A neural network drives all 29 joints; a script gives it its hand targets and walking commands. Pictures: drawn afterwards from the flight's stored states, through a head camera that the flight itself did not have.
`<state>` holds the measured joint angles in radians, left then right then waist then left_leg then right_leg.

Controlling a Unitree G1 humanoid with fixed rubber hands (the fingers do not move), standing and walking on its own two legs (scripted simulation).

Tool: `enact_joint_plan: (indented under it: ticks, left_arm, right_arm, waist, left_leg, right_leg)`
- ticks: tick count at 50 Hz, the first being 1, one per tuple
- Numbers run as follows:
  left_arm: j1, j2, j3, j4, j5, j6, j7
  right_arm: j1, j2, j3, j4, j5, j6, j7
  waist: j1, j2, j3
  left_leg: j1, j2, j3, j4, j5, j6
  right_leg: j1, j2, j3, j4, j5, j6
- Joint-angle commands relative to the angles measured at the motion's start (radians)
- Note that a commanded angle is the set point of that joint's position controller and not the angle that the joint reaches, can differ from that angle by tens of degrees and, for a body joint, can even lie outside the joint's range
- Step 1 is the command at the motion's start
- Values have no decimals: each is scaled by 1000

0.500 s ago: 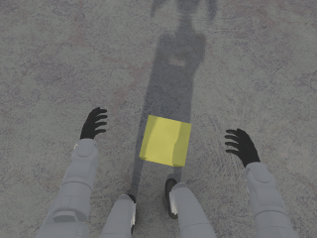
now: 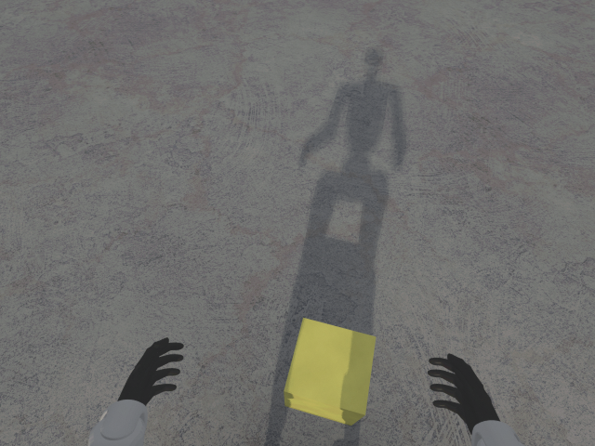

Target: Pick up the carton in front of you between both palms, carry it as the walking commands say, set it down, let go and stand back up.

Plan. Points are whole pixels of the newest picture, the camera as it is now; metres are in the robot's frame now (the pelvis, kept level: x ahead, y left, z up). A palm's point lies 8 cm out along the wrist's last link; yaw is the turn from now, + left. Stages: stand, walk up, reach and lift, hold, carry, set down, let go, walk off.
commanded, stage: let go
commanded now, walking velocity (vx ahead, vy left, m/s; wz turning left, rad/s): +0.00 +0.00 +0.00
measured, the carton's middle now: (327, 373) +0.34 -0.09 -0.65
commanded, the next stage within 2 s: stand in 0.44 s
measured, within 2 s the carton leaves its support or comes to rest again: neither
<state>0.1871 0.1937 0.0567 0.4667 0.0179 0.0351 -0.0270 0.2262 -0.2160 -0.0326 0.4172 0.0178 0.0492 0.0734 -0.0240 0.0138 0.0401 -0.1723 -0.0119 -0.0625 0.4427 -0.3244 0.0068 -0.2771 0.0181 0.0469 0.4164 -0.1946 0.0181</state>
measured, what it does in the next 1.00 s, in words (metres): stands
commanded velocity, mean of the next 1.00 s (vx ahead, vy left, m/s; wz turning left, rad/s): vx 0.00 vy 0.00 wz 0.00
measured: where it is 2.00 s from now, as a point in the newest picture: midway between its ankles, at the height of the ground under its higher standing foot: outside the picture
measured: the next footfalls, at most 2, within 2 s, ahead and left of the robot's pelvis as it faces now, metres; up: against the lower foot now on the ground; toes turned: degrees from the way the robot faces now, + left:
none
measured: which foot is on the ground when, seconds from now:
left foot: down 0.00-1.00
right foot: down 0.00-1.00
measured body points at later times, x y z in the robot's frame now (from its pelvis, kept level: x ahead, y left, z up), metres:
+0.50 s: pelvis -0.01 -0.01 +0.00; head -0.01 -0.02 +0.44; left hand +0.16 +0.23 -0.08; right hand +0.16 -0.26 -0.09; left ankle -0.06 +0.11 -0.74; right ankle +0.01 -0.13 -0.74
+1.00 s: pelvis +0.00 -0.03 +0.00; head +0.01 -0.05 +0.45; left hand +0.12 +0.28 -0.10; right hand +0.14 -0.31 -0.12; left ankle -0.06 +0.11 -0.74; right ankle +0.01 -0.13 -0.74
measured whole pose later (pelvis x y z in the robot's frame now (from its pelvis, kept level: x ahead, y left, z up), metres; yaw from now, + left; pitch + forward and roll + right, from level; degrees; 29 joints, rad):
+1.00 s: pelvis +0.00 -0.03 +0.00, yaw +2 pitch -1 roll +0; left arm 0.15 0.32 0.04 0.85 0.03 0.01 0.02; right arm 0.20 -0.36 -0.02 0.78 -0.04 0.00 -0.03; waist 0.01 0.05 0.02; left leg -0.10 0.00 -0.09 0.46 -0.35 -0.03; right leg -0.22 0.02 0.00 0.50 -0.26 -0.02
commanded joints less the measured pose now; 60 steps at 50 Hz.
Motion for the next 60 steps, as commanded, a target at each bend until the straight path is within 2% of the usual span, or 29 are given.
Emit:
enact_joint_plan:
  ticks: [1, 8, 9, 10, 13, 16, 22, 23, 25, 27, 30, 36, 39, 51, 60]
  left_arm:
    - [-5, 75, 2, -112, -17, 6, -19]
    - [-19, 84, -12, -135, -24, 45, -35]
    - [40, 93, -8, -76, -39, 20, -13]
    - [22, 91, -11, -94, -37, 15, -3]
    - [-4, 98, -13, -99, -37, 20, 7]
    - [1, 101, -9, -90, -32, 30, 8]
    - [8, 104, 2, -77, -20, 49, -3]
    - [26, 230, 45, 66, 28, 25, 35]
    - [9, 244, 40, 92, 40, 0, 50]
    - [-26, 233, 38, 111, 42, -17, 49]
    - [-39, 235, 34, 149, 34, -34, 37]
    - [-31, 270, 29, 225, 26, -42, 44]
    - [-31, 284, 27, 258, 22, -42, 48]
    - [-58, 302, 21, 351, 14, -42, 48]
    - [-76, 307, 17, 397, 8, -43, 44]
  right_arm:
    - [-2, -103, -44, -75, -13, 4, -5]
    - [-19, -105, -58, -71, -35, 44, -5]
    - [-50, -135, -66, -121, -50, 91, -29]
    - [-26, -134, -54, -101, -45, 106, -38]
    - [-28, -124, -40, -107, -41, 125, -46]
    - [-36, -119, -37, -117, -41, 138, -51]
    - [-42, -104, -30, -127, -49, 162, -56]
    - [-70, -210, -60, 2, -51, 81, -92]
    - [-50, -195, -56, 37, -63, 16, -99]
    - [-52, -195, -55, 71, -66, -16, -93]
    - [-57, -214, -51, 115, -62, -36, -84]
    - [-33, -254, -40, 199, -60, -52, -95]
    - [-27, -266, -34, 232, -57, -53, -100]
    - [-36, -287, -15, 320, -52, -60, -109]
    - [-44, -298, -8, 367, -50, -65, -110]
  waist:
    - [3, 19, -98]
    - [5, 5, -20]
    - [4, 7, -67]
    - [9, 29, -60]
    - [5, 40, -45]
    - [14, 38, -32]
    - [24, 12, -10]
    - [52, 68, 5]
    - [32, 23, -13]
    - [27, -5, -20]
    - [29, -24, -52]
    - [26, -22, -93]
    - [27, -23, -95]
    - [34, -8, -75]
    - [36, -8, -60]
  left_leg:
    - [-84, -7, 28, -106, 345, -41]
    - [-80, -3, 23, -121, 306, -35]
    - [-27, 4, 25, -81, 395, -39]
    - [-27, 3, 22, -70, 424, -45]
    - [-38, 0, 20, -66, 413, -45]
    - [-58, -7, 29, -67, 379, -42]
    - [-92, -22, 58, -80, 244, -29]
    - [-139, 17, 19, -21, 121, -48]
    - [-82, 31, -14, -28, -12, -28]
    - [-74, 40, -35, -27, -58, -13]
    - [-54, 47, -43, -9, 30, -6]
    - [10, 61, -51, 11, 232, -12]
    - [24, 66, -54, 10, 280, -14]
    - [28, 80, -62, -39, 297, -16]
    - [27, 89, -65, -79, 261, -12]
  right_leg:
    - [291, 52, -54, 5, 271, 4]
    - [328, 54, -59, 3, 219, 3]
    - [285, 78, -69, 35, 196, 4]
    - [273, 76, -66, 40, 189, 1]
    - [254, 75, -62, 47, 181, 2]
    - [262, 71, -57, 46, 178, 3]
    - [296, 59, -53, 32, 159, 9]
    - [132, -50, -11, 37, 105, 10]
    - [45, -63, 28, 5, -68, -13]
    - [12, -60, 41, -8, -155, -23]
    - [33, -64, 46, 4, -71, -29]
    - [82, -79, 41, 43, 160, -39]
    - [102, -87, 43, 45, 213, -43]
    - [154, -101, 50, 11, 245, -50]
    - [173, -105, 57, -22, 210, -50]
